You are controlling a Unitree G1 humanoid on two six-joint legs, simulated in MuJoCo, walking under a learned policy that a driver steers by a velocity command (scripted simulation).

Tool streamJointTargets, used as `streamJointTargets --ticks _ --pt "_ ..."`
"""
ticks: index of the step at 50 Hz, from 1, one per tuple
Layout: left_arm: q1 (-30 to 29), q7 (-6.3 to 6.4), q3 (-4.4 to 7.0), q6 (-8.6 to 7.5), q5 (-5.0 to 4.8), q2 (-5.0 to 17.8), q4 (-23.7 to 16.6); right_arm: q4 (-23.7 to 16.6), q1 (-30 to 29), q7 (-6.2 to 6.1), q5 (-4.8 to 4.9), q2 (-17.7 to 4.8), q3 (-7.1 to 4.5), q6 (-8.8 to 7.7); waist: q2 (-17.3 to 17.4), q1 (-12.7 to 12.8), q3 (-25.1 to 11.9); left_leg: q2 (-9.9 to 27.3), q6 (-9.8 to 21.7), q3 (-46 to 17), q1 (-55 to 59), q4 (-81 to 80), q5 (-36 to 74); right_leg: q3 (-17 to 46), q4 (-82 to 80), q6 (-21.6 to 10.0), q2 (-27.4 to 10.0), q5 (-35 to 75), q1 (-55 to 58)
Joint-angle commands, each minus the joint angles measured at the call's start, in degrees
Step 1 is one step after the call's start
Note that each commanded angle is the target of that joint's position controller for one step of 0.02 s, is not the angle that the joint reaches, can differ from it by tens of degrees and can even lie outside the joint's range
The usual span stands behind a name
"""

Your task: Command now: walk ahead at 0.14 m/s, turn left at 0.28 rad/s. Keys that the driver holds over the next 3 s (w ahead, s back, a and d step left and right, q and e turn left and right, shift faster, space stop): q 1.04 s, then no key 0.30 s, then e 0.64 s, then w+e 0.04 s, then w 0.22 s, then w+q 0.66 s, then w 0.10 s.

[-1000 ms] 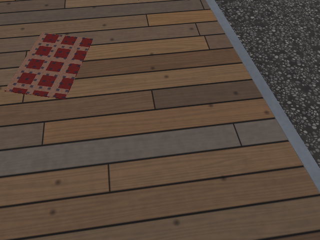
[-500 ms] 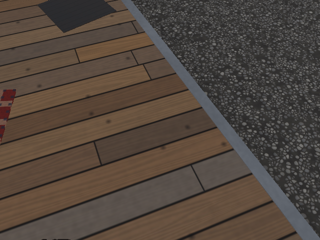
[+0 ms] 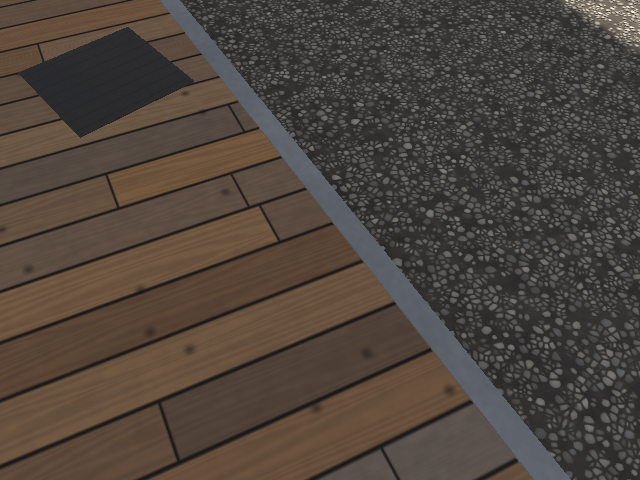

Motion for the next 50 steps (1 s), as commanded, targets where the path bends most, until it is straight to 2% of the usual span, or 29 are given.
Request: streamJointTargets --ticks 1,2,3,5,8,13,16,17,18,19,20,21,22,23,25,28,31,34,37,38,39,40,41,42,43,44,45,47,50 --pt "0.9 0.43 1.85 1.14 -0.59 7.6 -4.8 -4.0 4.9 -0.59 1.17 -9.5 -2.81 1.99 3.6 -2.6 -11.7 18.7 13.8 -26.1 24.7 -8.6 14.6 0.9 15.1 2.2 -3.9 -1.2 -19.2" --pt "-0.6 0.94 2.17 2.14 -0.18 7.5 -5.3 -4.6 3.3 -0.93 1.09 -9.2 -2.69 2.63 2.6 -1.7 -9.0 16.9 12.0 -24.2 18.2 -10.7 8.6 0.9 10.9 1.9 -5.3 1.2 -17.3" --pt "-0.3 1.27 1.94 2.74 -0.18 6.0 -5.6 -5.0 1.9 -1.08 0.79 -9.6 -2.91 3.37 4.4 -0.3 -7.0 14.0 10.5 -22.2 13.0 -12.4 4.0 -0.1 5.2 1.8 -5.2 2.7 -14.1" --pt "1.1 1.79 1.56 2.85 0.13 3.9 -5.0 -5.6 1.1 -1.52 0.14 -9.9 -3.42 4.29 8.4 0.2 -7.3 10.9 10.0 -19.3 9.2 -13.5 3.4 -2.0 -1.9 2.4 -3.6 4.7 -9.6" --pt "0.3 2.06 1.5 2.64 0.24 3.6 -4.7 -6.0 1.5 -2.46 0.79 -10.5 -4.12 5.03 8.7 -0.4 -10.2 10.4 10.1 -20.2 9.7 -13.0 -0.7 -1.1 -8.6 2.9 -3.2 9.0 -6.8" --pt "-2.9 1.39 1.94 1.68 -0.24 4.2 -5.7 -6.5 2.3 -3.06 1.15 -10.8 -4.66 6.52 10.1 -1.8 -9.2 10.2 8.9 -25.6 10.3 -12.8 -9.9 -0.1 -18.2 2.1 -2.4 11.1 -4.5" --pt "-0.2 0.65 2.57 0.65 -0.55 4.3 -4.8 -6.8 1.6 -3.39 1.9 -10.5 -4.71 7.52 10.1 0.2 -8.2 7.9 6.4 -26.4 8.9 -10.0 -10.5 -1.6 -32.5 -0.1 -2.1 17.5 3.3" --pt "1.3 0.76 3.38 0.56 -0.04 6.6 -4.6 -6.8 2.7 -3.5 2.09 -9.2 -4.36 7.63 7.8 0.4 -8.5 5.5 3.9 -24.4 4.9 -6.5 -14.9 1.5 -36.5 -2.0 -7.2 18.9 9.0" --pt "1.1 1.14 4.42 0.94 1.48 11.4 -5.4 -7.5 3.7 -3.34 1.96 -6.5 -3.73 7.51 -4.2 -1.0 -7.7 -0.8 0.3 -15.8 -4.4 5.8 -24.0 13.6 -40.3 -7.7 -19.7 19.3 13.3" --pt "-0.3 0.84 4.97 1.05 3.47 12.8 -5.5 -9.2 2.4 -3.13 1.9 -8.5 -4.53 6.53 -16.6 -1.3 -5.5 -5.2 -2.2 -7.1 -10.0 19.8 -29.7 25.4 -44.0 -15.3 -28.2 26.9 8.0" --pt "-3.9 1.15 4.07 0.7 3.1 9.5 -7.3 -7.6 4.2 -2.97 1.13 -12.3 -5.81 6.27 -10.7 -2.3 -5.3 -1.7 -3.9 -8.8 -9.2 30.0 -26.8 22.3 -42.9 -15.8 -27.7 29.4 6.7" --pt "-7.1 1.47 3.38 0.62 2.04 6.8 -7.9 -5.7 6.3 -2.93 1.51 -12.7 -6.31 6.78 -6.8 -3.5 -4.8 -1.5 -4.8 -8.0 -8.7 34.0 -23.3 15.7 -41.5 -12.9 -23.7 30.4 6.0" --pt "-8.7 1.66 2.98 0.68 1.02 5.6 -8.5 -4.2 7.9 -3.29 1.47 -11.3 -6.15 7.62 -5.1 -3.9 -4.6 -1.1 -6.0 -7.0 -9.0 37.7 -20.5 10.9 -40.5 -10.8 -20.5 30.6 6.8" --pt "-8.9 1.76 2.69 0.79 0.36 5.1 -8.5 -4.1 8.3 -3.31 1.43 -10.0 -5.8 8.23 -5.3 -3.3 -3.7 -0.8 -7.0 -6.5 -10.1 41.3 -18.8 8.3 -40.1 -10.8 -19.9 33.7 7.2" --pt "-7.5 2.05 2.61 1.36 0.67 5.3 -8.2 -5.4 6.1 -3.03 2.03 -8.1 -5.06 8.55 -6.2 -2.1 -2.9 0.3 -8.3 -3.5 -10.4 40.3 -16.2 3.1 -40.3 -11.3 -17.9 36.4 7.9" --pt "-3.4 2.56 3.35 2.31 0.85 7.0 -7.1 -8.2 0.6 -2.53 2.17 -6.4 -4.08 8.27 -8.2 1.3 -4.1 2.8 -9.6 -1.6 -11.5 31.0 -15.8 1.9 -39.5 -12.8 -19.6 38.6 15.0" --pt "-3.9 2.25 4.37 2.77 0.43 9.5 -6.9 -9.5 -0.4 -1.55 1.89 -5.5 -3.36 8.12 -9.5 1.9 -5.8 4.5 -8.8 1.0 -4.5 22.1 -18.0 -0.4 -38.8 -13.2 -21.5 40.6 14.4" --pt "-4.3 1.5 4.9 2.69 -0.42 10.5 -6.4 -9.8 0.4 -0.92 1.99 -6.8 -3.84 8.42 -10.6 1.6 -6.2 3.8 -6.9 3.9 1.6 14.4 -17.5 -1.9 -37.8 -13.0 -22.7 41.4 13.0" --pt "-5.8 1.26 5.09 2.38 -2.06 10.5 -5.7 -8.9 4.2 -0.35 1.98 -6.8 -4.43 8.67 -9.8 -1.5 -6.3 2.3 -2.9 5.9 10.1 -1.1 -8.4 -4.4 -32.5 -9.5 -22.3 39.2 11.1" --pt "-3.4 1.13 4.7 2.12 -2.09 8.8 -4.5 -8.0 6.5 -0.73 1.8 -8.0 -5.06 8.59 -6.8 -2.1 -7.0 1.3 -1.0 4.5 17.1 -7.0 -1.8 -7.3 -27.8 -6.0 -20.3 34.5 7.1" --pt "-1.8 0.87 3.95 1.96 -0.2 5.9 -4.7 -8.2 8.8 -1.49 1.86 -13.2 -6.58 8.31 5.2 -1.6 -8.4 10.3 2.6 -8.7 28.3 -8.7 15.9 -12.9 -14.5 -0.4 -15.4 19.3 -5.0" --pt "-5.2 0.99 2.63 1.74 2.22 3.3 -8.4 -9.8 8.4 -1.83 0.48 -18.9 -7.31 7.72 20.3 -1.5 -7.8 24.6 14.5 -28.2 31.5 -7.3 32.6 -12.1 -0.5 4.1 -7.1 -8.4 -21.9" --pt "-9.6 1.4 3.58 1.53 1.16 6.5 -8.9 -9.4 10.4 -1.32 -0.99 -15.9 -6.61 6.38 13.9 -6.2 -11.8 25.6 19.3 -28.6 28.7 -9.1 28.1 -3.2 8.8 4.1 -6.5 -9.5 -22.2" --pt "-10.0 1.5 4.03 1.78 -0.12 7.7 -8.6 -8.8 7.7 -1.34 -0.88 -14.3 -5.77 5.53 11.1 -4.3 -8.9 22.0 16.4 -23.0 26.4 -9.4 22.9 -1.7 11.1 3.3 -7.4 -4.7 -22.7" --pt "-8.9 1.9 4.32 2.05 -0.06 7.6 -7.4 -8.8 4.1 -1.73 0.28 -12.9 -5.5 5.31 8.4 -2.5 -7.2 18.2 12.7 -19.2 24.4 -9.3 17.9 -1.2 9.5 3.1 -8.0 0.5 -22.8" --pt "-8.4 2.34 4.54 2.34 0.42 8.0 -6.9 -9.2 1.6 -2.08 1.4 -11.4 -4.88 5.54 8.0 -1.6 -6.4 16.5 10.8 -17.7 23.0 -9.2 16.9 -0.9 7.9 3.3 -8.2 4.0 -22.5" --pt "-7.4 2.34 4.63 2.42 0.7 7.8 -6.5 -9.3 0.4 -2.42 1.59 -11.0 -4.49 5.83 8.3 -0.7 -6.6 15.0 10.4 -16.4 20.5 -9.2 18.8 -1.4 8.4 3.8 -7.3 6.8 -19.8" --pt "-5.8 1.95 4.33 2.25 0.37 6.6 -6.0 -9.2 0.4 -2.87 1.01 -10.9 -4.33 6.19 8.2 -0.1 -8.1 13.7 10.4 -15.7 19.6 -9.3 17.9 -1.9 6.7 4.3 -5.9 10.1 -17.2" --pt "-7.6 1.81 3.63 2.1 0.09 5.1 -6.5 -8.6 1.7 -3.39 1.19 -11.5 -4.56 6.37 8.4 -1.3 -7.5 12.9 10.3 -17.7 20.5 -9.2 12.0 -1.3 -3.0 4.7 -5.1 11.7 -16.4"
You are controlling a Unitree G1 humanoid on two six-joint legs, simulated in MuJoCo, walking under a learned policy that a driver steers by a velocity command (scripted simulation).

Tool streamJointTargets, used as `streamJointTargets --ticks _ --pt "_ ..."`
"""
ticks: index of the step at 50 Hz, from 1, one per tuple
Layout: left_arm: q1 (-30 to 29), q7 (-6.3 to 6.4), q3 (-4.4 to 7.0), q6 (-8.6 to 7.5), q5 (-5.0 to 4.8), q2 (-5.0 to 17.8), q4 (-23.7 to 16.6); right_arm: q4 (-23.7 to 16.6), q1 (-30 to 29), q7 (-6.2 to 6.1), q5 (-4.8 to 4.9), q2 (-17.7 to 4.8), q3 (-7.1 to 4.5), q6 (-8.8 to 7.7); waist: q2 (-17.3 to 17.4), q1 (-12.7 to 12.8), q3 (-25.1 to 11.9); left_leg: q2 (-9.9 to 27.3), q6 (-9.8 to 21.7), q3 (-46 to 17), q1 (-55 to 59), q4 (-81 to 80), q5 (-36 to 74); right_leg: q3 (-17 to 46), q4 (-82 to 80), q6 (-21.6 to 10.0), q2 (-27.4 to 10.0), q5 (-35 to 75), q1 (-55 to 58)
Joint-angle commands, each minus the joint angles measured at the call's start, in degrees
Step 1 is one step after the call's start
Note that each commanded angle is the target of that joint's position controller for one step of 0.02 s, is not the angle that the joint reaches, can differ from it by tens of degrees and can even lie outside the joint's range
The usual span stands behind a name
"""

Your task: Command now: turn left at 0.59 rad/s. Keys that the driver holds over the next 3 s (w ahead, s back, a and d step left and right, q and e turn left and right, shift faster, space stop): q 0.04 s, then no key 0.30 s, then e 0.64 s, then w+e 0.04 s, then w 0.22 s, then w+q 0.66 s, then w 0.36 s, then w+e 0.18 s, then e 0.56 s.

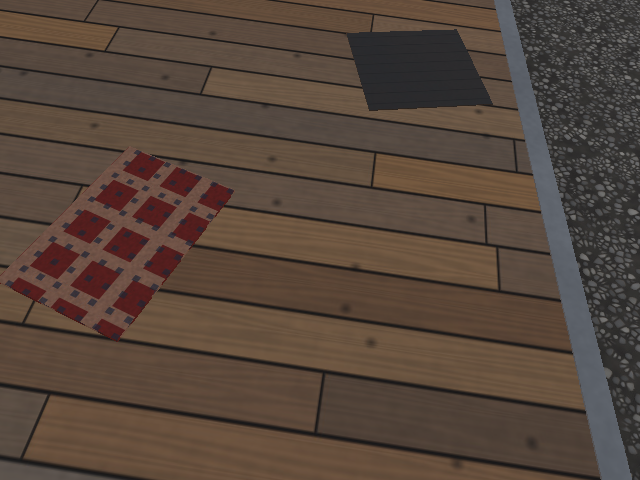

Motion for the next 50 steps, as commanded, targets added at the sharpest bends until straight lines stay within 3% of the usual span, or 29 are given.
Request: streamJointTargets --ticks 1,8,11,12,13,14,15,17,20,21,23,24,26,28,30,32,33,34,35,37,40,41,42,43,44,46,47,49,50 --pt "-2.0 -0.1 0.37 -0.97 -0.12 2.8 -4.3 -3.9 -1.5 -0.84 0.17 -9.8 -2.8 -0.59 9.6 -0.4 -7.9 12.6 10.1 -14.4 9.4 -5.5 16.6 1.8 -7.7 0.4 0.4 2.2 -1.3" --pt "-1.8 -1.54 0.08 -1.79 -0.86 3.1 -4.6 -3.1 -2.2 0.0 -0.22 -9.2 -2.12 0.02 11.2 -1.6 -7.3 12.9 10.2 -19.9 5.8 -3.1 15.0 1.0 -20.7 -1.3 0.9 -0.6 9.4" --pt "1.5 -2.26 -0.19 -2.65 -0.24 2.1 -3.9 -2.6 -3.3 -0.11 0.42 -7.0 -1.07 0.09 9.4 1.4 -7.2 9.4 6.2 -19.2 3.1 -0.3 12.4 0.7 -38.4 -3.8 0.0 13.4 20.5" --pt "2.1 -2.04 0.15 -2.8 0.91 4.8 -4.5 -2.4 -1.0 -0.21 -0.43 -5.0 -0.44 -0.26 4.2 0.2 -8.4 6.4 2.6 -16.1 -0.4 3.6 4.1 6.4 -39.5 -6.0 -6.8 22.1 26.1" --pt "-0.3 -1.79 0.66 -2.55 1.67 8.5 -4.9 -2.0 2.9 -0.02 -0.85 -4.0 -0.31 -0.88 -7.6 -4.2 -7.3 -1.1 -1.0 -7.3 -5.4 9.4 -9.9 14.6 -39.4 -12.2 -14.3 32.3 26.7" --pt "-0.9 -1.84 -0.34 -2.63 1.91 4.7 -4.7 -2.2 0.8 -0.22 -1.28 -6.0 -0.76 -1.2 -11.1 -2.5 -7.3 -0.3 -3.6 -4.3 -4.0 11.7 -16.3 19.8 -41.7 -18.5 -18.6 29.1 21.9" --pt "-2.5 -1.85 -0.97 -2.82 1.49 3.0 -5.2 -1.9 -0.7 -0.37 -0.96 -7.9 -1.5 -1.12 -9.4 -1.7 -6.0 0.9 -4.9 -3.5 -3.1 14.8 -16.4 18.7 -42.2 -18.9 -17.4 25.8 21.2" --pt "-2.7 -1.52 -0.84 -2.84 0.49 4.1 -4.9 -1.4 -2.2 -0.47 -0.87 -6.3 -1.51 -0.42 -8.7 -0.8 -5.2 1.8 -6.4 -2.1 -4.4 15.8 -15.3 15.6 -41.4 -16.8 -14.5 23.6 22.7" --pt "-3.6 -2.0 -1.96 -2.36 -0.37 1.9 -4.1 1.2 0.5 0.26 -1.29 -0.5 0.04 -0.54 -6.7 -2.6 -4.7 2.4 -6.9 0.6 5.4 0.3 -3.3 9.5 -38.6 -12.2 -8.2 23.1 19.2" --pt "-1.3 -2.22 -1.82 -2.21 -0.51 2.3 -3.8 1.4 -0.3 0.4 -1.53 -1.6 -0.22 -0.73 -6.6 -1.4 -4.8 2.2 -6.6 0.5 8.3 -1.7 2.7 9.2 -38.0 -10.9 -6.9 22.7 18.6" --pt "0.7 -2.98 -1.31 -2.58 -0.25 4.7 -4.4 0.2 -0.5 -0.07 -1.38 -6.6 -1.43 -0.72 -2.8 0.2 -4.8 5.3 -4.7 -0.7 10.9 0.9 9.3 10.0 -36.9 -9.0 -5.3 16.8 15.6" --pt "0.2 -3.05 -1.06 -2.58 -0.67 5.2 -5.3 1.6 0.5 -0.19 -0.94 -8.0 -2.24 -0.65 1.6 0.6 -4.7 4.2 -3.0 0.3 8.2 2.9 3.2 7.7 -36.3 -8.3 -3.4 13.4 15.4" --pt "-2.6 -2.78 -0.87 -2.27 -1.22 5.5 -6.5 1.3 0.8 -0.43 -1.22 -5.7 -2.1 -0.9 0.5 -0.9 -4.0 4.0 -2.4 0.8 6.5 2.2 0.4 7.8 -32.9 -8.6 -2.7 13.2 14.1" --pt "-2.2 -2.31 -0.73 -1.54 -1.45 4.8 -7.5 1.2 1.2 -0.84 -1.11 -6.1 -2.61 -1.18 2.9 -0.6 -3.8 5.1 -1.6 0.2 6.5 1.7 0.9 7.6 -29.6 -8.7 -1.5 15.1 11.6" --pt "-1.5 -2.13 -0.71 -1.02 -1.47 3.5 -8.5 1.3 3.0 -1.19 -1.02 -6.9 -3.1 -1.16 7.5 -0.7 -4.2 9.2 1.2 -3.5 7.3 -1.0 1.3 4.7 -23.6 -7.3 1.1 13.2 8.1" --pt "-0.1 -2.39 -0.44 -0.49 -1.3 3.1 -8.9 0.5 1.8 -1.55 -0.98 -8.0 -3.34 -1.24 13.5 -0.2 -4.0 18.6 7.3 -11.1 7.6 -4.5 8.0 0.3 -14.5 -5.6 2.5 1.2 4.2" --pt "0.1 -2.61 -0.08 -0.23 -1.23 3.5 -9.1 -0.4 0.4 -1.83 -0.96 -7.5 -3.04 -1.55 14.4 -0.3 -4.0 22.6 10.2 -13.6 7.0 -4.8 13.7 -0.8 -8.1 -5.1 1.4 -8.2 3.0" --pt "-0.8 -2.86 0.2 0.06 -1.31 3.8 -9.7 -0.6 0.4 -1.98 -0.98 -7.7 -2.95 -1.94 12.5 -0.9 -3.5 24.6 11.6 -14.1 7.3 -4.8 18.9 -0.3 -3.0 -5.0 -0.2 -13.0 0.9" --pt "-1.0 -3.13 0.07 0.41 -1.56 3.1 -10.1 -0.5 -0.4 -2.0 -0.71 -8.6 -3.13 -2.18 10.4 -0.4 -3.0 24.4 10.8 -12.0 7.7 -4.2 20.8 0.0 -3.5 -5.0 -1.9 -13.4 0.1" --pt "0.3 -3.6 -0.32 0.89 -1.8 2.1 -9.7 -0.5 -3.0 -1.95 0.08 -10.1 -3.66 -2.02 10.0 0.2 -3.9 20.9 7.5 -5.1 5.9 -2.5 22.2 -2.4 -9.9 -5.3 -2.3 -7.6 5.5" --pt "5.8 -4.05 0.72 1.3 -1.84 3.0 -7.8 -0.1 -3.2 -1.84 1.13 -8.7 -3.29 -0.94 9.6 2.1 -6.1 16.3 3.3 3.3 2.1 4.7 14.0 -7.3 -25.8 -6.5 2.4 5.7 18.1" --pt "7.1 -3.63 1.58 1.18 -1.39 5.0 -7.9 0.8 0.3 -1.54 0.82 -6.2 -2.82 -1.0 2.0 1.6 -5.8 12.5 -0.3 8.1 -2.9 14.6 4.0 -1.2 -33.0 -8.4 1.2 14.3 23.9" --pt "7.4 -2.59 3.03 0.68 -1.02 13.3 -10.4 -1.5 0.9 -1.37 -2.38 -2.2 -1.46 -0.96 -17.0 -0.6 -5.3 4.9 -6.8 11.2 -20.0 34.7 -25.2 25.6 -37.2 -15.9 -15.7 36.9 31.7" --pt "9.2 -3.49 2.11 -0.69 1.42 13.0 -11.3 -3.0 -3.9 -1.73 -1.49 -4.4 -1.73 -1.45 -15.1 3.4 -10.5 1.4 -6.9 0.8 -22.4 43.8 -29.9 35.8 -41.3 -25.5 -21.9 38.5 28.0" --pt "7.2 -3.86 1.54 -1.81 1.77 11.3 -11.3 -2.4 -4.7 -2.0 -0.25 -6.5 -2.28 -1.33 -8.4 2.5 -7.8 2.5 -6.7 -0.8 -23.5 47.7 -26.0 31.3 -41.1 -25.0 -19.9 33.6 26.7" --pt "3.3 -2.83 0.87 -1.73 -0.4 8.9 -11.0 -0.1 -3.8 -2.6 -0.84 -7.0 -2.72 -1.03 -1.7 0.6 -5.8 4.6 -6.6 -1.1 -23.8 45.0 -16.2 23.5 -39.7 -19.0 -14.2 25.7 25.4" --pt "1.9 -2.25 0.59 -1.31 -0.97 8.7 -11.0 0.1 -3.4 -2.65 -1.04 -7.0 -2.82 -0.93 -2.1 -0.3 -5.8 4.7 -7.0 -1.1 -21.7 43.2 -12.9 21.3 -39.8 -17.7 -12.3 26.2 23.7" --pt "2.1 -1.4 0.16 -0.75 -0.72 7.9 -11.1 1.0 -2.6 -2.06 -0.59 -5.6 -2.52 -1.06 -3.5 -0.6 -7.5 3.2 -7.7 -0.4 -18.8 42.6 -8.9 19.2 -40.2 -17.2 -10.2 27.8 23.6" --pt "3.2 -1.02 -0.01 -0.69 -0.95 7.2 -10.8 1.3 -2.3 -1.76 -0.44 -5.2 -2.31 -1.22 -3.2 -0.4 -9.0 3.1 -7.8 -0.3 -18.6 40.1 -7.1 18.8 -41.1 -17.2 -9.2 21.4 24.9"
Over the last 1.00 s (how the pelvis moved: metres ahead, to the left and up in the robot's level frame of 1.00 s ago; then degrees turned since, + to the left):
0.03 0.01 0.02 35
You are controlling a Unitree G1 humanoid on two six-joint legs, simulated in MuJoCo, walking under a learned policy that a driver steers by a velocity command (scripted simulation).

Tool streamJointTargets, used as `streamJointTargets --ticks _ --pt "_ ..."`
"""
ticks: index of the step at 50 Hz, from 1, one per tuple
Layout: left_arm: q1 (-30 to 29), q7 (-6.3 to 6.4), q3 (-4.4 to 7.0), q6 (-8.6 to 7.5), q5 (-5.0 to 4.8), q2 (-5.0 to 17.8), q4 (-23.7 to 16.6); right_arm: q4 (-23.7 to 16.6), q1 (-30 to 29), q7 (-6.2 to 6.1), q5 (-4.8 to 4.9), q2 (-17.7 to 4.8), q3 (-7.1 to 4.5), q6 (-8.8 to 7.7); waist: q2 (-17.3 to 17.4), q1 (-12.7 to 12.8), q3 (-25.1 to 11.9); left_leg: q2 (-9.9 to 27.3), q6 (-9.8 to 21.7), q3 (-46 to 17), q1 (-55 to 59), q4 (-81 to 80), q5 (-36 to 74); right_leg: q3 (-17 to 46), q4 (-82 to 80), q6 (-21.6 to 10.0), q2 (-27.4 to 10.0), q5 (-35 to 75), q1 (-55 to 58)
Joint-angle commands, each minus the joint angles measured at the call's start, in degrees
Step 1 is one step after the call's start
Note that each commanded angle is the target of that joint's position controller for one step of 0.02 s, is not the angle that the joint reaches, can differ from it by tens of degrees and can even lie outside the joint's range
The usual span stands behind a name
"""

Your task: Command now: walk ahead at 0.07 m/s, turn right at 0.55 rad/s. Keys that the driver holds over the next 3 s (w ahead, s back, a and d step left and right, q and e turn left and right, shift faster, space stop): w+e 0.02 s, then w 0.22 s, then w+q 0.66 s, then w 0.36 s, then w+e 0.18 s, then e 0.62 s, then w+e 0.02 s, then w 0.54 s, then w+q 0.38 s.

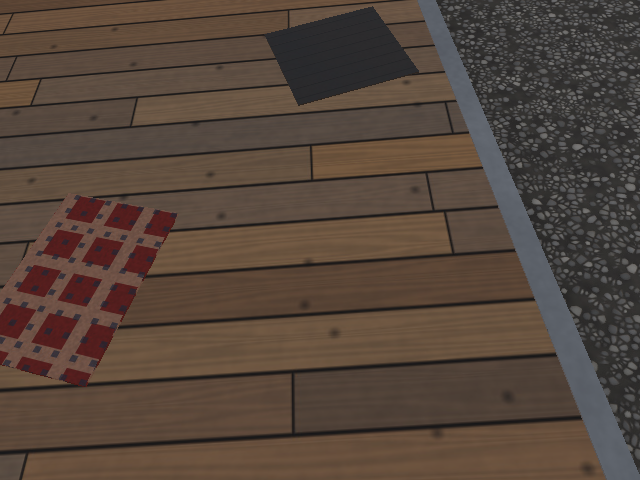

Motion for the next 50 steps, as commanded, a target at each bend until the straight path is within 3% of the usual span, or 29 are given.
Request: streamJointTargets --ticks 1,2,4,8,15,18,20,21,22,23,24,25,27,29,31,34,36,39,41,42,43,44,45,46,47,48,49,50 --pt "-0.7 1.54 2.67 -0.61 -0.6 9.1 -4.2 -2.8 0.6 0.46 0.3 -4.2 -1.09 -1.07 -6.8 -0.8 -9.6 0.8 -0.5 -2.1 -4.6 -4.4 6.2 18.8 -12.7 -7.7 -12.2 4.2 12.7" --pt "0.1 1.75 2.6 -0.64 -0.71 8.9 -4.0 -2.8 0.0 0.73 0.44 -4.2 -0.98 -1.35 -7.5 -0.1 -9.0 0.9 -0.6 -1.7 -5.3 -7.9 7.3 19.9 -14.7 -7.8 -12.2 -5.2 13.5" --pt "1.1 1.98 2.5 -0.82 -0.42 8.9 -3.4 -2.9 -1.7 1.26 0.65 -4.4 -0.87 -2.17 -9.6 0.8 -6.9 1.2 -0.6 -1.2 -5.2 -14.4 8.4 22.1 -17.3 -8.0 -12.9 -12.7 13.8" --pt "3.4 1.83 2.47 -1.54 0.03 9.2 -1.5 -2.7 -3.8 2.28 0.67 -3.7 -0.26 -4.46 -10.0 2.6 -4.5 1.7 0.3 -0.4 -1.2 -24.7 9.1 22.4 -18.6 -8.3 -13.6 -13.1 13.0" --pt "4.5 0.34 2.48 -2.53 -0.43 10.5 0.3 -2.3 -3.9 3.91 1.9 -3.9 0.61 -7.05 -9.1 3.7 -1.3 1.9 4.3 1.8 5.0 -33.9 8.2 22.7 -18.9 -9.3 -15.0 -16.2 9.6" --pt "4.0 -0.25 2.22 -2.61 -0.6 10.3 1.0 -1.7 -1.5 4.54 2.05 -3.5 1.17 -7.53 -7.5 1.8 -1.6 1.0 6.9 3.6 12.2 -38.7 11.0 19.7 -17.1 -8.1 -14.7 -15.9 6.6" --pt "3.9 -0.51 1.52 -2.73 -0.17 8.4 1.3 0.0 3.5 4.41 1.97 -4.0 1.06 -7.49 -6.5 -0.9 -3.1 0.1 8.4 3.8 21.0 -40.9 10.1 16.1 -12.8 -6.0 -12.4 -14.6 2.9" --pt "2.9 -0.55 0.73 -3.05 0.32 6.2 1.0 1.1 8.3 4.08 2.15 -5.2 0.75 -7.47 -4.8 -3.1 -4.5 3.0 9.9 -0.6 27.3 -42.2 8.2 12.5 -6.7 -3.9 -10.2 -11.5 -1.1" --pt "1.2 -0.58 -0.26 -3.82 0.85 3.0 -0.6 1.8 13.8 3.67 1.66 -9.3 0.0 -7.43 5.1 -4.3 -5.9 11.9 14.5 -16.1 35.1 -48.5 0.8 3.3 10.0 0.2 -3.6 -8.0 -10.0" --pt "-1.0 -0.09 0.59 -5.17 -0.04 6.1 -3.5 2.8 18.2 4.39 1.36 -14.6 -1.81 -7.28 15.1 -5.4 -3.8 20.5 22.6 -36.7 40.1 -54.8 -7.3 -1.6 24.2 3.2 0.4 -16.6 -25.4" --pt "-2.0 -0.04 1.4 -6.2 -1.1 9.2 -3.4 2.4 17.8 4.67 1.47 -11.2 -0.94 -7.5 8.9 -5.6 -0.8 21.2 23.3 -38.9 40.2 -55.6 -9.8 1.9 30.5 3.4 -2.3 -17.3 -31.3" --pt "-2.5 -0.46 1.43 -6.82 -1.39 9.2 -2.8 1.5 16.4 4.56 1.06 -8.7 -0.21 -7.5 6.3 -5.0 0.4 18.6 21.8 -33.8 40.0 -55.4 -6.7 2.7 32.2 3.2 -4.2 -11.9 -32.8" --pt "-4.5 -1.0 1.37 -7.54 0.36 8.1 -2.7 0.4 14.7 4.17 0.86 -7.5 0.22 -6.79 2.7 -4.3 0.3 14.7 19.8 -26.4 38.4 -55.3 5.5 1.6 29.5 4.0 -5.7 -5.0 -32.0" --pt "-5.5 -1.39 1.17 -7.68 1.03 6.4 -2.8 0.4 14.5 3.48 1.1 -6.5 0.75 -5.96 3.7 -3.3 -0.3 11.5 18.5 -20.7 34.4 -55.9 16.3 0.3 23.9 5.6 -5.8 -1.3 -27.1" --pt "-8.0 -1.51 0.56 -7.54 0.92 4.6 -3.0 0.8 14.8 2.61 1.22 -7.0 0.64 -5.34 4.0 -3.5 -0.2 9.1 17.9 -16.4 30.6 -55.9 24.0 -1.5 17.4 7.3 -4.4 2.7 -23.2" --pt "-14.2 -1.78 -0.29 -7.6 0.46 2.5 -4.0 2.0 16.6 1.73 1.44 -7.8 0.27 -4.68 4.6 -5.3 0.4 6.4 15.8 -13.0 23.9 -54.7 26.8 -2.4 5.9 8.2 -2.0 11.7 -14.9" --pt "-17.0 -2.01 -0.09 -7.68 -0.15 3.1 -4.5 2.8 18.4 1.5 1.84 -8.4 0.05 -4.43 4.8 -6.0 0.4 7.2 15.4 -14.6 22.2 -54.2 25.3 -1.9 1.8 8.1 -0.9 14.9 -10.6" --pt "-16.9 -1.86 0.94 -7.82 -0.71 5.5 -4.4 3.2 18.2 1.15 2.45 -8.9 -0.37 -4.18 5.7 -4.5 0.3 9.5 13.8 -18.7 24.9 -51.8 25.0 0.8 -1.8 6.6 -1.5 14.5 -6.7" --pt "-12.9 -1.41 1.98 -8.01 -0.77 7.4 -3.5 3.0 17.0 1.19 2.25 -9.0 -0.72 -3.86 6.7 -1.8 -1.4 9.7 12.6 -19.4 26.3 -47.1 33.1 0.3 -3.3 4.5 -1.6 10.5 -0.7" --pt "-7.2 -0.9 2.93 -8.09 -0.55 8.9 -2.2 2.5 16.0 1.41 2.02 -8.2 -0.53 -3.75 6.1 1.4 -5.2 7.0 11.1 -17.6 25.5 -40.2 39.3 -0.6 -5.5 2.7 -1.8 11.1 7.8" --pt "1.8 -0.33 3.77 -8.02 0.09 11.0 -1.0 1.0 14.7 1.76 1.13 -6.3 0.19 -3.69 4.3 5.7 -13.6 4.2 9.5 -16.0 19.5 -27.5 35.5 3.9 -3.2 -0.6 -7.7 9.6 23.0" --pt "9.7 0.1 4.81 -7.36 1.15 15.6 0.2 -0.2 20.7 1.82 0.87 -0.3 1.88 -4.14 -9.8 5.1 -24.3 -3.7 5.9 -9.6 2.0 -6.6 10.7 24.2 -3.1 -7.9 -22.1 2.8 44.9" --pt "9.6 -0.64 4.09 -6.93 0.54 12.7 1.2 -0.5 24.7 1.91 2.47 -1.9 2.19 -4.56 -21.3 2.9 -27.2 -3.5 4.9 -8.2 -7.8 4.2 -10.4 43.1 -11.1 -11.8 -29.0 -8.6 46.0" --pt "6.2 -0.46 2.98 -6.69 0.12 7.9 0.8 0.4 20.3 1.92 3.31 -6.9 0.74 -4.47 -12.8 3.5 -16.4 0.3 4.7 -8.0 -11.4 7.9 -5.7 36.9 -13.4 -9.7 -26.0 -14.0 36.9" --pt "3.8 -0.35 2.47 -6.36 0.03 6.2 1.3 -0.3 15.1 1.99 2.81 -7.7 0.62 -4.38 -7.1 3.5 -9.3 2.5 4.7 -5.4 -10.8 7.0 -1.0 27.5 -14.0 -8.0 -23.2 -9.9 28.4" --pt "2.0 -0.61 2.09 -6.24 0.36 5.3 2.2 -1.1 12.0 2.14 1.93 -6.5 0.79 -4.48 -4.3 2.3 -4.7 3.9 4.7 -4.4 -9.3 4.6 1.5 21.9 -15.8 -7.7 -20.5 -3.3 20.9" --pt "0.7 -0.71 1.76 -6.4 0.92 4.4 2.8 -1.4 10.9 2.35 1.53 -5.7 0.64 -4.42 -5.2 0.8 -2.7 5.3 4.9 -4.3 -7.4 2.2 3.2 17.8 -17.4 -7.4 -18.5 0.7 16.2" --pt "-0.1 -0.78 1.77 -6.64 1.05 4.4 3.3 -1.4 11.4 2.61 1.76 -4.4 0.89 -4.23 -6.7 -0.4 -1.8 5.9 4.9 -4.0 -5.0 0.5 3.9 15.0 -19.1 -7.5 -17.3 3.0 12.8"
Over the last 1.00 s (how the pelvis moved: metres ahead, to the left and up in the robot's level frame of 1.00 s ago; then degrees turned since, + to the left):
-0.01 -0.07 -0.01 -10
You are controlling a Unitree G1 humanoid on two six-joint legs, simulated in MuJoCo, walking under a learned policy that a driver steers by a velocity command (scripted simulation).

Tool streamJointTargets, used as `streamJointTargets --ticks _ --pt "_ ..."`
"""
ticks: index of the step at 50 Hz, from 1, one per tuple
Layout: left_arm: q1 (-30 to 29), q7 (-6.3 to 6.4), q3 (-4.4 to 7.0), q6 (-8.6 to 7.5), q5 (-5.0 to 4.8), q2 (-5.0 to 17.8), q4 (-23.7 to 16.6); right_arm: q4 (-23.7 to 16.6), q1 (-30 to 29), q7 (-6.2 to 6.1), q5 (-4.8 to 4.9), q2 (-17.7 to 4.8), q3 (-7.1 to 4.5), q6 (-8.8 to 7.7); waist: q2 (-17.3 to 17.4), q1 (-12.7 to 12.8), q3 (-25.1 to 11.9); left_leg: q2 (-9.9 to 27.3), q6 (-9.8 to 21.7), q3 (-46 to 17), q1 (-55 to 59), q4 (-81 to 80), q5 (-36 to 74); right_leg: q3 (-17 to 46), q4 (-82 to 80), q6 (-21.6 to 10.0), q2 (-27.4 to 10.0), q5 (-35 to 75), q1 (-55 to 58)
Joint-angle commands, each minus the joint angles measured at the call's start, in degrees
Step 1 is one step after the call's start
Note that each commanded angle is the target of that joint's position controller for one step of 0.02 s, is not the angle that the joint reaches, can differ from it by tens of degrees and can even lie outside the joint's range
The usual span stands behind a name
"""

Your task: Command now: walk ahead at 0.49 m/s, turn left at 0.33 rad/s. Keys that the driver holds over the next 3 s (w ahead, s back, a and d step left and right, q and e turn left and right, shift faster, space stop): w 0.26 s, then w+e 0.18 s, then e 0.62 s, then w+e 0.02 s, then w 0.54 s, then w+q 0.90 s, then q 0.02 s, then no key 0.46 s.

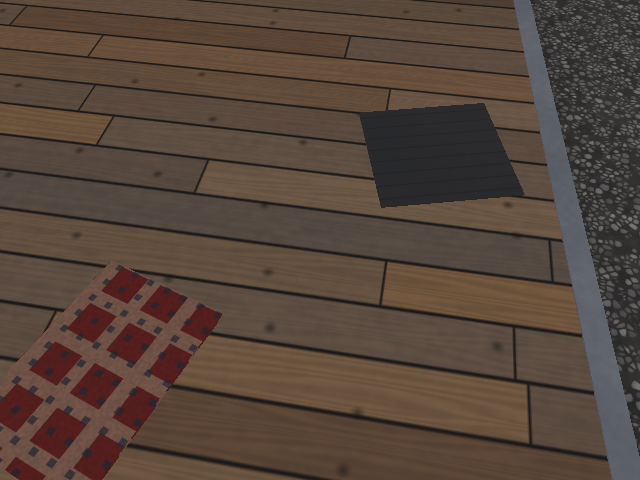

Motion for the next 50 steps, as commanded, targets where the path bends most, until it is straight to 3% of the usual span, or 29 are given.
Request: streamJointTargets --ticks 1,5,8,13,14,15,16,17,18,19,20,21,22,24,27,30,32,37,39,40,41,42,43,44,45,46,47,48,50 --pt "3.7 -0.1 1.71 -0.81 0.04 5.4 -0.1 -4.8 -0.9 0.49 -0.2 -2.8 -0.8 -0.73 -7.4 1.5 -1.1 5.7 -0.1 -1.6 -12.3 -1.2 3.2 17.4 -16.0 -11.1 -15.7 2.0 9.2" --pt "4.2 -0.24 2.57 -1.35 -1.03 8.5 2.3 -6.7 -6.7 1.22 -1.53 -0.9 0.58 -1.28 -5.6 1.6 0.6 7.2 -0.9 0.5 -13.0 -14.9 11.6 10.8 -19.1 -12.5 -15.4 9.3 7.8" --pt "5.4 -0.22 2.84 -0.83 -1.66 10.3 3.3 -7.8 -12.6 2.19 -1.27 -1.0 1.16 -2.37 -5.0 3.7 1.2 5.8 -0.8 2.9 -8.4 -26.4 20.7 5.9 -19.1 -10.7 -13.4 10.8 6.8" --pt "11.2 -0.12 3.3 0.66 -2.57 12.9 6.6 -10.7 -19.2 2.95 -0.73 -3.4 0.49 -2.71 -5.2 5.0 1.8 3.8 1.4 3.9 -6.4 -34.8 19.5 6.4 -16.0 -8.5 -17.0 11.8 14.3" --pt "11.8 -0.04 3.26 1.16 -2.61 13.2 7.1 -10.8 -18.5 2.97 -0.82 -4.0 0.12 -2.84 -5.4 4.1 1.2 3.1 2.0 4.5 -3.6 -36.3 17.8 6.9 -13.7 -7.8 -17.1 15.0 15.1" --pt "11.4 0.1 3.06 1.59 -2.59 13.3 7.3 -9.9 -14.7 2.84 -0.98 -5.1 -0.67 -2.94 -5.3 1.2 -1.0 1.6 3.0 5.8 2.8 -38.6 17.4 5.8 -8.4 -6.6 -15.9 22.3 14.8" --pt "11.9 0.22 2.41 1.78 -2.26 11.9 7.5 -7.7 -7.0 2.38 -1.19 -7.6 -2.13 -2.89 -4.5 -2.6 -6.0 0.5 4.4 6.5 14.5 -39.4 17.4 3.9 1.5 -5.0 -13.0 27.3 11.8" --pt "11.6 0.31 0.84 1.54 -0.88 8.6 5.9 -6.3 3.4 1.55 -1.9 -12.1 -3.59 -2.62 0.5 -7.0 -14.5 10.5 7.8 -3.6 30.9 -37.8 18.2 1.6 18.7 -2.4 -9.6 15.0 1.3" --pt "18.5 0.22 -1.17 0.74 -1.2 1.9 4.6 -5.9 5.9 1.36 -2.49 -16.7 -4.34 -2.11 15.3 -3.6 -22.6 24.6 15.8 -29.5 46.1 -44.2 6.2 1.3 38.6 1.2 -0.4 -20.7 -18.4" --pt "15.2 0.27 0.37 0.25 -2.63 8.3 5.7 -6.0 6.1 1.46 -2.18 -10.7 -3.0 -2.21 8.7 -6.2 -20.8 23.6 15.0 -33.5 42.5 -48.7 -0.9 8.9 45.7 1.0 -2.0 -22.9 -23.6" --pt "10.9 0.21 1.35 0.14 -3.72 10.8 4.2 -5.8 2.8 1.5 -1.86 -8.5 -2.16 -2.43 7.0 -5.3 -12.7 22.0 12.8 -24.8 36.5 -49.6 0.6 8.3 46.8 0.5 -4.5 -18.0 -27.0" --pt "8.7 0.49 1.24 0.31 -3.25 10.0 3.7 -5.8 -0.9 1.65 -1.86 -6.7 -1.61 -2.69 4.5 -3.4 -8.9 19.6 11.7 -18.4 30.1 -50.9 5.5 7.0 44.9 0.6 -6.9 -13.3 -25.7" --pt "7.8 0.6 1.41 0.75 -2.36 9.4 3.7 -5.7 -3.9 1.83 -2.05 -4.8 -1.17 -2.97 4.2 -1.8 -5.8 17.4 11.1 -13.4 24.8 -52.7 9.8 6.9 42.2 1.0 -8.3 -9.8 -24.0" --pt "10.3 0.78 1.47 2.43 -2.25 7.3 4.8 -5.4 -7.4 1.97 -3.01 -3.4 -1.03 -4.07 4.6 1.4 -3.8 15.7 10.7 -5.5 17.4 -55.1 26.7 6.9 40.4 2.3 -9.0 -6.9 -16.9" --pt "9.7 1.17 1.38 4.17 -1.56 5.2 3.7 -4.3 -10.2 1.31 -2.86 -4.7 -1.75 -4.86 3.0 3.6 -1.9 15.4 11.0 3.8 13.9 -55.3 45.1 5.9 35.4 4.2 -8.0 -3.8 -16.3" --pt "5.6 0.19 0.71 4.32 -1.07 3.4 1.7 -3.5 -11.0 -0.05 -2.59 -5.9 -2.18 -3.81 2.7 2.6 -1.7 13.0 9.9 11.1 13.4 -55.2 45.1 3.2 23.1 4.4 -7.7 6.3 -13.6" --pt "2.0 -0.9 0.49 4.24 -0.95 3.0 0.0 -2.6 -9.5 -0.72 -2.29 -7.0 -2.49 -2.94 2.2 0.9 -2.2 13.4 9.7 12.8 15.4 -54.3 45.3 1.8 16.8 3.8 -7.0 10.7 -12.0" --pt "-0.4 -2.65 2.03 5.05 -0.7 6.2 -3.6 -1.6 -9.5 -1.13 -0.11 -9.2 -3.61 -0.75 2.4 1.3 -3.0 16.8 8.2 13.0 21.5 -45.9 46.3 -0.1 10.8 0.3 -5.5 3.1 -11.1" --pt "5.3 -2.48 3.4 5.03 -0.61 8.2 -3.0 -2.0 -10.6 -1.44 0.66 -8.9 -3.75 0.03 1.3 4.7 -5.8 14.4 5.7 14.9 20.5 -33.8 50.3 -2.7 4.7 -2.6 -1.9 4.2 -2.8" --pt "10.0 -1.43 4.86 4.85 -0.41 11.8 -2.1 -1.7 -7.6 -1.33 -0.08 -7.5 -3.32 0.02 -4.0 6.3 -9.1 9.8 2.3 16.4 16.4 -22.4 43.3 0.3 0.2 -5.0 -1.6 20.0 6.7" --pt "11.1 0.13 6.09 5.05 -0.22 18.2 -3.2 -3.6 -4.8 -0.92 -3.53 -3.3 -1.8 -0.28 -18.4 3.7 -12.8 2.3 -2.6 16.7 -1.7 -3.0 2.2 19.6 3.3 -12.6 -15.3 50.8 21.2" --pt "9.1 -0.01 5.33 4.65 0.87 18.0 -5.5 -4.1 -2.5 -0.09 -3.3 -3.9 -1.16 -0.46 -18.3 2.8 -23.5 -5.0 -4.5 4.4 -11.2 11.0 -18.9 39.9 -1.3 -24.3 -25.1 43.2 28.6" --pt "6.7 -0.56 4.52 4.45 0.03 14.3 -6.5 -3.6 -5.8 0.42 -1.65 -7.5 -2.09 -0.23 -9.1 5.1 -22.1 -1.6 -3.7 -1.2 -13.4 12.5 -15.0 34.6 -3.7 -22.0 -22.5 33.9 25.6" --pt "4.2 -0.47 3.9 4.3 -0.84 12.2 -6.3 -4.6 -9.2 0.28 -1.06 -7.2 -2.01 0.05 -6.4 4.0 -16.1 0.1 -3.0 -0.7 -15.0 9.8 -10.5 29.0 -4.3 -18.5 -19.5 26.1 20.4" --pt "2.2 -0.22 3.52 4.56 -1.6 10.7 -6.2 -4.1 -10.3 -0.42 -1.73 -6.5 -2.01 0.49 -2.5 2.8 -11.7 1.8 -3.1 -0.6 -14.9 5.0 -7.2 25.5 -5.4 -15.4 -16.8 20.4 14.7" --pt "0.4 0.27 3.22 4.94 -1.7 9.9 -6.4 -4.4 -10.8 -1.04 -2.23 -7.0 -2.26 1.04 -3.6 1.7 -9.7 2.6 -3.3 -0.7 -12.3 0.6 -4.7 23.5 -6.4 -13.9 -14.9 17.3 9.7" --pt "-0.6 0.59 3.25 5.36 -0.98 10.2 -6.8 -4.2 -10.2 -1.06 -2.22 -6.5 -2.23 1.47 -5.4 0.6 -9.1 1.8 -3.6 0.1 -8.8 -1.8 -2.9 22.2 -7.3 -13.1 -13.0 16.3 5.8" --pt "-1.1 0.86 3.45 5.6 -0.42 10.5 -7.0 -3.9 -9.4 -1.1 -2.2 -5.6 -2.01 1.63 -6.7 0.2 -9.2 1.0 -4.1 0.7 -7.1 -4.8 -2.1 21.5 -7.6 -12.9 -12.1 16.9 4.3" --pt "-0.3 1.6 3.91 5.89 -0.31 11.4 -6.8 -3.5 -9.4 -1.33 -2.11 -4.4 -1.62 1.66 -7.3 0.6 -10.2 0.1 -5.2 0.7 -5.3 -10.5 -1.2 21.0 -7.4 -13.1 -11.4 17.2 3.8"
Over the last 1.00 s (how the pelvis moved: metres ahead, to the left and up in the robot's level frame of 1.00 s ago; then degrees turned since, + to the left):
0.37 0.04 0.00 14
